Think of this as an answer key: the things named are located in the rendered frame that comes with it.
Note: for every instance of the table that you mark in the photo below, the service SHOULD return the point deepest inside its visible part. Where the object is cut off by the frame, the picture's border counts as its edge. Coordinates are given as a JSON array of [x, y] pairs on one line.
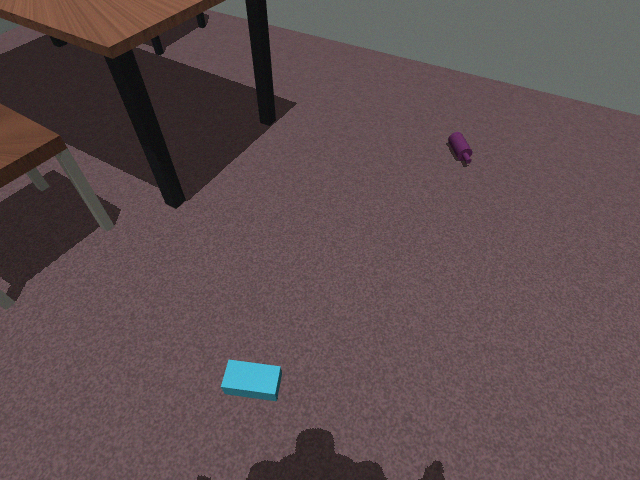
[[113, 28]]

